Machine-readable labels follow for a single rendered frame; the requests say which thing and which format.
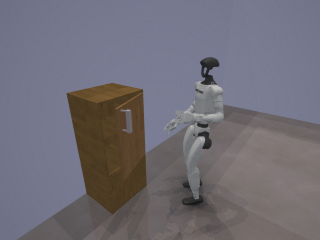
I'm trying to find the cupboard door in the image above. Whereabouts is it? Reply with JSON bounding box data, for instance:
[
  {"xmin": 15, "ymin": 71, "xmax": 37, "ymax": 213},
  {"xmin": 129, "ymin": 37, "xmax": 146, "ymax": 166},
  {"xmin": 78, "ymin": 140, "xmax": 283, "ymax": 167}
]
[{"xmin": 115, "ymin": 92, "xmax": 146, "ymax": 182}]

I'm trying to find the robot left thigh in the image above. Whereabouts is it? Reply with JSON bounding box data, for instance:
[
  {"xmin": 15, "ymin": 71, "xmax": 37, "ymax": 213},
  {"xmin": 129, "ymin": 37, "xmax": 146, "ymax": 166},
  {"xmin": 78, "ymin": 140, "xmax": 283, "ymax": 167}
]
[{"xmin": 187, "ymin": 133, "xmax": 212, "ymax": 176}]

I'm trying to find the robot left upper arm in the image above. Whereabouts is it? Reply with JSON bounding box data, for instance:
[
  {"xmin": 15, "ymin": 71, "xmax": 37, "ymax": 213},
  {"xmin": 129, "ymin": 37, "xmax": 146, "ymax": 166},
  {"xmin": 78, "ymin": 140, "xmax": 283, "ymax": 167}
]
[{"xmin": 210, "ymin": 85, "xmax": 224, "ymax": 122}]

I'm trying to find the right robot hand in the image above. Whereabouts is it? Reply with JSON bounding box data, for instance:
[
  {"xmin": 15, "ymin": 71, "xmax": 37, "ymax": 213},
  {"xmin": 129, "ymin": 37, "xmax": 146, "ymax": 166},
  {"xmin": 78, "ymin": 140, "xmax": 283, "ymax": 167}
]
[{"xmin": 163, "ymin": 119, "xmax": 180, "ymax": 135}]

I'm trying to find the handle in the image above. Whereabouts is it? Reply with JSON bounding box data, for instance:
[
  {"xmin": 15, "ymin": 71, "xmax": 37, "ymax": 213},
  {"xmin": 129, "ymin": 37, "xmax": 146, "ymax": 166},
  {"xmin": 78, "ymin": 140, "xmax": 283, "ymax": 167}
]
[{"xmin": 120, "ymin": 109, "xmax": 133, "ymax": 134}]

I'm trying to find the left robot forearm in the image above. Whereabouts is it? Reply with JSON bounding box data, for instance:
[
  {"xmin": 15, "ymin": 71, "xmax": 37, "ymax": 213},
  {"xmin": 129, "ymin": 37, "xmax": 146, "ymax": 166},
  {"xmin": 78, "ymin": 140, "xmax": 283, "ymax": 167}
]
[{"xmin": 192, "ymin": 113, "xmax": 224, "ymax": 124}]

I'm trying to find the robot head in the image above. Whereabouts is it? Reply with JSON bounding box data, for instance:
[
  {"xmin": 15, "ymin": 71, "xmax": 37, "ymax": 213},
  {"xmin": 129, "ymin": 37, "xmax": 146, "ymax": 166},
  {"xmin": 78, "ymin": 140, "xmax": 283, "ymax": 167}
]
[{"xmin": 200, "ymin": 57, "xmax": 220, "ymax": 85}]

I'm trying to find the left robot hand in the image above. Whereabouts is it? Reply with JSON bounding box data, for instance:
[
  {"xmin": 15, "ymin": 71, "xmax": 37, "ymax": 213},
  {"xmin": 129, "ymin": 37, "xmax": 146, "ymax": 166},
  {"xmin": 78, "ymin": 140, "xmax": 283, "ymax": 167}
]
[{"xmin": 174, "ymin": 110, "xmax": 194, "ymax": 124}]

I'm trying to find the right robot forearm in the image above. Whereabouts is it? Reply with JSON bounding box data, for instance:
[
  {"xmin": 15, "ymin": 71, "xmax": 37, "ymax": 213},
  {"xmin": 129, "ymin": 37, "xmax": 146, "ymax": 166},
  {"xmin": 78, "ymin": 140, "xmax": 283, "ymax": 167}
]
[{"xmin": 178, "ymin": 103, "xmax": 195, "ymax": 122}]

